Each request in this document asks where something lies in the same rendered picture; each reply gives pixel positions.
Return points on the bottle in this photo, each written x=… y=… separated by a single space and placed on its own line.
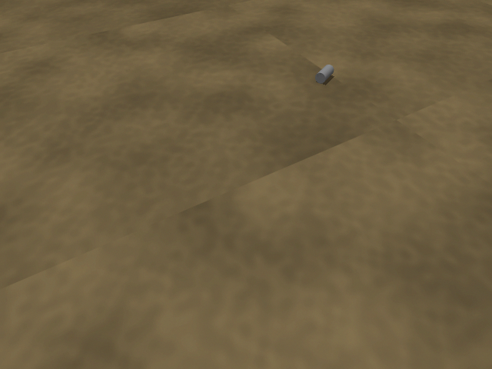
x=324 y=74

